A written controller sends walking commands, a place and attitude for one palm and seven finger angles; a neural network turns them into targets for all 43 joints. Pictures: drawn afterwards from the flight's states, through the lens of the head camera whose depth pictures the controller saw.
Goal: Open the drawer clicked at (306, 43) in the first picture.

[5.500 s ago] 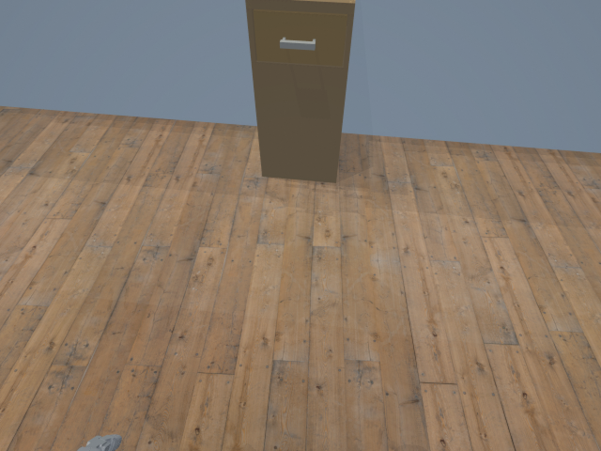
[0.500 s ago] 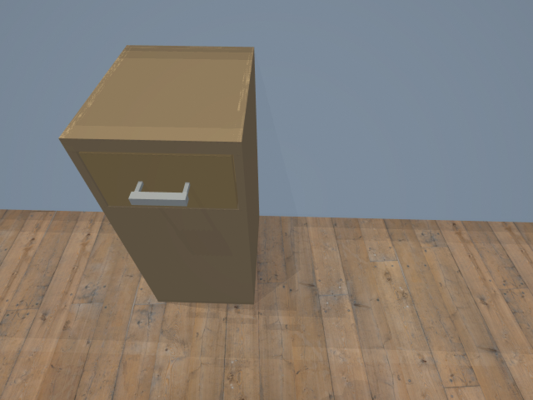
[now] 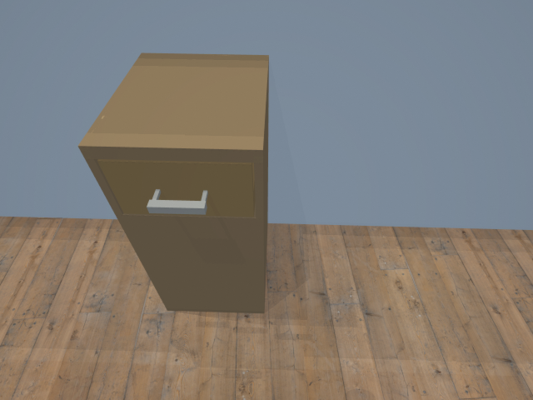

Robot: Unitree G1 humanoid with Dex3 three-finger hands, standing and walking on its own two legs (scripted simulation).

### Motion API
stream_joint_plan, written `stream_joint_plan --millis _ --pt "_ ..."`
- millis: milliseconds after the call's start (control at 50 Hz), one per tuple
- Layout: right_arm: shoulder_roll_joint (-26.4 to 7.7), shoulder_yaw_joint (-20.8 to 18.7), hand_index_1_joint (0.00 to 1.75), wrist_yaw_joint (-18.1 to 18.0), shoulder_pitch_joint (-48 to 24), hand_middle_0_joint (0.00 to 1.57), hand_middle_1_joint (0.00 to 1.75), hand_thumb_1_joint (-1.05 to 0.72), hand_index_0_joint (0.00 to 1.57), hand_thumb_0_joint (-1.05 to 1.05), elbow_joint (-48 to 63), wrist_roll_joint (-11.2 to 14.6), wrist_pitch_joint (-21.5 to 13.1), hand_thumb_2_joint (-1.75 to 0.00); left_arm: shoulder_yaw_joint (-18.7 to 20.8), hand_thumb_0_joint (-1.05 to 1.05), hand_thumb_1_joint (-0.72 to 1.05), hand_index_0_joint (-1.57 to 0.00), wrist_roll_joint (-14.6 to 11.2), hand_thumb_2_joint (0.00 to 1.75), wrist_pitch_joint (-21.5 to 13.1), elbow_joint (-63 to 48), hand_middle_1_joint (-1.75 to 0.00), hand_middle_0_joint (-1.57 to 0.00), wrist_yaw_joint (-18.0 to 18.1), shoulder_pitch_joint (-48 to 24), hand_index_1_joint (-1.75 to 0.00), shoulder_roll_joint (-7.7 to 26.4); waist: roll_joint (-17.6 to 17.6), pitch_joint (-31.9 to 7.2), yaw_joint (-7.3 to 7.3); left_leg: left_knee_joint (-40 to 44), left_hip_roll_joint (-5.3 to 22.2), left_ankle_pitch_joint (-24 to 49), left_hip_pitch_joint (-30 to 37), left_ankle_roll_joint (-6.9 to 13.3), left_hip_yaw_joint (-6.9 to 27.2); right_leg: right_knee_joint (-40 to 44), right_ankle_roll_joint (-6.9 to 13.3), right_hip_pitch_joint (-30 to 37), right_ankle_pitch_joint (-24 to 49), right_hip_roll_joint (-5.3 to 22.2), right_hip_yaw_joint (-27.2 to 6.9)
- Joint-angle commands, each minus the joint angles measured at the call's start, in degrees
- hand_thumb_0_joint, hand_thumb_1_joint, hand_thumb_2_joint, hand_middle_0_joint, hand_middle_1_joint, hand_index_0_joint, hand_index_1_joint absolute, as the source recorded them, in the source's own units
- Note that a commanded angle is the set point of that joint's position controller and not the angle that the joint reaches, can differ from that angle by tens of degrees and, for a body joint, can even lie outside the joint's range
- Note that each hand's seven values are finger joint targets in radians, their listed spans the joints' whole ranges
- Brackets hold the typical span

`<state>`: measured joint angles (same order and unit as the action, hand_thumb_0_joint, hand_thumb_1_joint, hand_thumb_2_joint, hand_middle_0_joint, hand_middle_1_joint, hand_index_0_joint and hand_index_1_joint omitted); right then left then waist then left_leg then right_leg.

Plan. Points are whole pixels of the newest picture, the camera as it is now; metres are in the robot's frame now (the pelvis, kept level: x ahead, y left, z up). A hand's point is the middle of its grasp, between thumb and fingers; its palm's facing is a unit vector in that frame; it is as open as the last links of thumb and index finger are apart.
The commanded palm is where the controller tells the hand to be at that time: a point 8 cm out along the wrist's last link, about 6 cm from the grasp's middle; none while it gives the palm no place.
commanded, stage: look again from close up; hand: left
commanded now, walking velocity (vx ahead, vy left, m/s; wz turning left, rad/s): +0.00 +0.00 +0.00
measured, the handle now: (179, 200) +0.54 +0.24 -0.08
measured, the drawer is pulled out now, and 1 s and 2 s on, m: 0.00 0.00 0.00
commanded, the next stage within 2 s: raise the hand with hooked fingers in 0.14 s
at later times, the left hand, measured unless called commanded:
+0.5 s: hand (144, 361) +0.18 +0.20 -0.04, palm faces -0.03 -0.39 -0.92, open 7.8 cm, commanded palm +0.13 +0.21 -0.03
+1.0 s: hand (143, 341) +0.21 +0.20 -0.02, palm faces -0.02 -0.11 -0.99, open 10.6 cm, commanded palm +0.18 +0.21 +0.03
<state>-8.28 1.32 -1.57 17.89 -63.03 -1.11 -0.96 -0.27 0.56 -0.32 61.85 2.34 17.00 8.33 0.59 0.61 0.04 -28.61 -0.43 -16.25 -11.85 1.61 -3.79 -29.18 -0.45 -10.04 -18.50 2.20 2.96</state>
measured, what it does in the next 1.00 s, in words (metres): shifts its weight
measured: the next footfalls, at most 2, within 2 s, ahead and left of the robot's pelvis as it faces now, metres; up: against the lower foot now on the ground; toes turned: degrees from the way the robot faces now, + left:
none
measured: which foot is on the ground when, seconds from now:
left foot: down 0.00-1.00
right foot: down 0.00-1.00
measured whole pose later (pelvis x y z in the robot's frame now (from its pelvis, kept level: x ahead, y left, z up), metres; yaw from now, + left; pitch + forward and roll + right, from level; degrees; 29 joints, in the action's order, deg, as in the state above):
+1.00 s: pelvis -0.02 -0.05 -0.03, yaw +0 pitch +9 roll +2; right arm -11.2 0.9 -0.9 6.0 -33.6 -3.2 4.7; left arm -1.0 56.5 -0.6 2.6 18.7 15.0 21.7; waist 2.3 -4.8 -3.8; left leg -45.1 2.2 -20.9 -33.0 -1.1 -1.8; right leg -48.1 3.7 -32.1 -25.1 -0.2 3.8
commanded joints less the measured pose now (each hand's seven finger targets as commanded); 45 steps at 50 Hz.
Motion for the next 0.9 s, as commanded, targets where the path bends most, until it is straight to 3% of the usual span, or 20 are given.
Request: stream_joint_plan --millis 0,200,220,240,260,280,300,320,340,380,400,420,460,520,580,620,660,740,800,880 --pt "-5.72 -1.08 0.3 -0.24 3.26 0.2 0.3 -0.9 0.2 0.0 1.3 0.33 -1.0 -0.9 0.81 0.0 0.9 -0.2 0.25 0.9 -0.83 -0.9 -0.3 -0.2 -0.09 4.25 -0.3 5.03 -0.1 2.59 -0.31 7.14 6.51 11.31 -1.42 1.68 6.9 4.49 2.13 -0.8 8.55 2.96 -2.87" --pt "-5.57 -1.04 0.3 -0.51 2.27 0.2 0.3 -0.9 0.2 0.0 0.23 0.49 -0.95 -0.9 0.6 0.0 0.9 -0.2 0.31 0.9 -0.89 0.91 -0.3 -0.2 -0.1 5.56 -0.3 4.49 0.84 3.16 -0.27 6.05 6.35 14.93 0.72 1.49 5.91 5.29 2.03 -1.15 11.49 3.53 -3.01" --pt "-7.78 -1.56 0.3 -0.01 -2.24 0.2 0.3 -0.9 0.2 0.0 4.25 1.12 -1.11 -0.9 0.71 0.0 0.9 -0.2 0.98 0.9 -2.04 1.91 -0.3 -0.2 2.19 7.34 -0.3 6.51 -2.89 5.87 -1.29 -4.48 6.96 25.31 -3.78 -0.49 5.58 6.61 1.36 -3.29 29.88 5.76 -6.12" --pt "-15.81 -2.36 0.3 -2.12 -1.34 0.2 0.3 -0.9 0.2 0.0 24.52 4.28 -9.53 -0.9 -3.1 0.0 0.88 -0.2 6.44 0.89 -10.94 -88.66 -0.32 -0.2 2.96 -35.71 -0.32 20.58 15.66 -23.09 3.59 3.13 2.06 30.68 14.14 0.94 4.1 -0.96 3.3 -1.31 25.93 -0.39 -5.14" --pt "-11.23 -2.15 0.3 -4.85 -5.41 0.2 0.3 -0.9 0.2 0.0 20.25 3.68 -15.36 -0.9 0.25 0.0 0.85 -0.2 8.13 0.88 -5.67 -71.8 -0.33 -0.2 7.61 -11.22 -0.33 18.59 21.2 -22.31 -0.78 3.42 5.29 38.59 19.23 -0.78 5.41 -6.64 3.64 -7.14 8.02 -1.08 -0.48" --pt "-8.96 -3.64 0.3 -4.67 -5.71 0.2 0.3 -0.9 0.2 0.0 19.42 4.75 -17.36 -0.9 -3.87 0.0 0.83 -0.21 7.35 0.87 3.14 -64.66 -0.34 -0.21 10.32 3.75 -0.34 8.31 13.19 -11.78 0.95 7.08 5.24 29.93 8.78 -2.46 6.57 -10.19 2.0 -13.3 -2.77 -2.03 2.12" --pt "-8.22 -3.14 0.3 -4.29 -5.32 0.2 0.3 -0.9 0.2 0.0 19.94 4.76 -18.13 -0.9 -9.19 0.0 0.81 -0.21 10.07 0.86 4.8 -65.1 -0.36 -0.21 10.79 4.51 -0.36 1.73 9.8 -7.26 1.17 4.95 4.15 25.64 4.45 -1.13 5.76 -8.37 1.89 -13.25 -0.95 -1.71 1.56" --pt "-10.53 -3.61 0.3 -3.7 -7.99 0.2 0.3 -0.9 0.2 0.0 23.58 4.01 -18.72 -0.9 -9.61 0.0 0.78 -0.21 14.41 0.85 4.42 -70.2 -0.37 -0.21 11.92 1.4 -0.37 4.13 7.16 -3.22 1.0 2.45 3.39 19.2 -0.3 -1.08 6.38 -5.46 2.36 -14.73 1.51 -1.75 1.46" --pt "-12.63 -3.76 0.3 -3.26 -7.81 0.2 0.3 -0.9 0.2 0.0 24.84 2.23 -18.28 -0.9 -9.34 0.0 0.76 -0.21 21.18 0.84 4.23 -70.35 -0.39 -0.21 13.58 2.39 -0.39 7.29 3.56 -6.32 2.0 -0.7 2.22 14.24 -3.0 -0.51 6.38 -3.81 2.88 -15.58 4.61 -2.28 0.95" --pt "-13.21 -4.16 0.3 -1.9 -8.76 0.2 0.3 -0.9 0.2 0.0 29.61 0.15 -15.65 -0.9 -10.21 0.0 0.71 -0.21 33.42 0.82 4.62 -66.34 -0.42 -0.21 16.63 6.47 -0.42 7.43 -4.83 -7.7 2.14 -5.56 0.86 11.66 -7.51 -0.09 6.78 -5.56 3.36 -19.91 3.14 -3.44 0.03" --pt "-12.85 -4.89 0.3 -1.18 -9.54 0.2 0.3 -0.9 0.2 0.0 31.37 -0.96 -13.54 -0.9 -9.5 0.0 0.69 -0.22 40.27 0.81 4.91 -62.67 -0.43 -0.22 18.22 10.65 -0.43 7.33 -9.43 -9.26 0.31 -6.79 0.62 8.72 -9.8 -0.63 5.7 -6.53 3.41 -21.49 -1.53 -3.94 0.51" --pt "-12.86 -5.42 0.3 -0.38 -12.01 0.2 0.3 -0.9 0.2 0.0 33.54 -1.75 -11.26 -0.9 -9.88 0.0 0.67 -0.22 45.56 0.8 4.74 -58.87 -0.45 -0.22 19.57 15.4 -0.45 6.19 -12.64 -5.92 -1.46 -7.64 -0.04 4.8 -13.63 -0.84 4.9 -6.12 3.8 -23.49 -5.24 -4.31 -0.81" --pt "-12.68 -5.79 0.3 1.54 -15.18 0.2 0.3 -0.9 0.2 0.0 36.57 -2.47 -5.82 -0.9 -7.23 0.0 0.62 -0.22 53.43 0.78 3.08 -55.36 -0.48 -0.22 20.98 21.02 -0.48 7.33 -14.14 -4.41 -4.67 -9.29 -0.94 1.58 -18.39 -1.02 3.28 -6.24 4.82 -23.24 -4.9 -4.03 -4.32" --pt "-11.03 -4.86 0.3 3.3 -18.75 0.2 0.3 -0.9 0.2 0.0 40.74 -1.52 -0.73 -0.9 -0.34 0.0 0.55 -0.22 59.66 0.75 -1.16 -60.6 -0.53 -0.22 22.56 18.46 -0.53 14.46 -10.85 -10.31 -8.53 -10.85 -2.09 2.86 -22.34 -1.14 1.7 -9.4 5.17 -17.79 2.71 -2.79 -8.27" --pt "-9.81 -4.6 0.3 3.5 -18.86 0.2 0.3 -0.9 0.2 0.0 42.27 -1.9 2.15 -0.9 4.72 0.0 0.48 -0.23 64.18 0.72 -2.68 -67.17 -0.57 -0.23 25.93 9.51 -0.57 20.32 -4.45 -13.76 -8.81 -13.35 -2.97 3.09 -21.19 -0.99 1.37 -10.59 5.23 -19.33 1.88 -2.82 -11.31" --pt "-9.48 -5.06 0.3 3.34 -18.09 0.2 0.3 -0.9 0.2 0.0 42.76 -2.47 3.24 -0.9 4.4 0.0 0.43 -0.23 65.03 0.7 -2.46 -70.77 -0.6 -0.23 28.15 1.6 -0.6 20.39 -0.13 -16.31 -6.66 -15.86 -3.08 3.3 -17.39 -0.39 1.32 -10.15 5.18 -22.44 0.78 -2.53 -13.04" --pt "-9.29 -5.22 0.3 2.56 -18.11 0.2 0.3 -0.9 0.2 0.0 42.41 -2.86 3.66 -0.9 4.97 0.0 0.39 -0.24 63.7 0.68 -2.81 -74.72 -0.63 -0.24 29.1 -6.28 -0.63 21.57 0.43 -19.77 -4.34 -18.31 -2.93 3.41 -15.66 0.13 1.92 -10.4 4.57 -23.21 2.35 -2.0 -13.97" --pt "-9.46 -4.9 0.3 1.01 -18.33 0.2 0.3 -0.9 0.2 0.0 40.2 -2.8 2.71 -0.9 4.45 0.0 0.29 -0.24 60.44 0.64 -4.12 -72.93 -0.69 -0.24 27.62 -12.52 -0.69 22.55 -0.38 -17.71 -1.02 -20.55 -2.61 1.45 -17.24 0.79 2.79 -9.09 3.28 -23.46 2.54 -1.55 -13.64" --pt "-9.54 -4.45 0.3 0.52 -18.58 0.2 0.3 -0.9 0.2 0.0 39.47 -2.51 2.33 -0.9 2.42 0.0 0.22 -0.25 58.33 0.61 -2.8 -70.67 -0.74 -0.25 24.49 -11.27 -0.74 21.05 -1.02 -17.82 -0.76 -19.08 -2.4 2.2 -18.04 0.99 2.89 -9.02 2.37 -19.98 6.64 -1.55 -11.33" --pt "-10.03 -3.65 0.3 -0.12 -18.72 0.2 0.3 -0.9 0.2 0.0 39.19 -1.91 2.74 -0.9 4.35 0.0 0.13 -0.25 56.01 0.57 -0.25 -68.02 -0.8 -0.25 19.13 -5.0 -0.8 23.09 -3.89 -18.48 -3.11 -15.35 -2.49 4.67 -19.57 0.59 2.76 -7.54 1.44 -10.98 15.25 -0.86 -12.33"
